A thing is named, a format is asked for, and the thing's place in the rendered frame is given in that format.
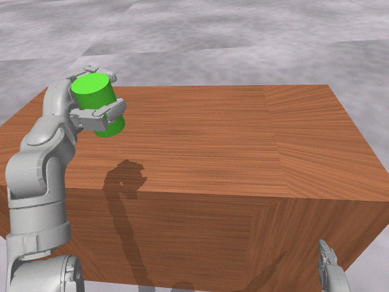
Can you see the can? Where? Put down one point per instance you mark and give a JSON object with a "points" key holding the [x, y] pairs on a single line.
{"points": [[93, 91]]}

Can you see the left robot hand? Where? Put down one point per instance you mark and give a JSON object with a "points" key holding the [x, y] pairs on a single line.
{"points": [[59, 100]]}

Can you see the right robot hand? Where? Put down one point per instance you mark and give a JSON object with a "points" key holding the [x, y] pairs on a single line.
{"points": [[332, 277]]}

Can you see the left robot arm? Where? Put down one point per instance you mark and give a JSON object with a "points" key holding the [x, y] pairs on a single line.
{"points": [[36, 197]]}

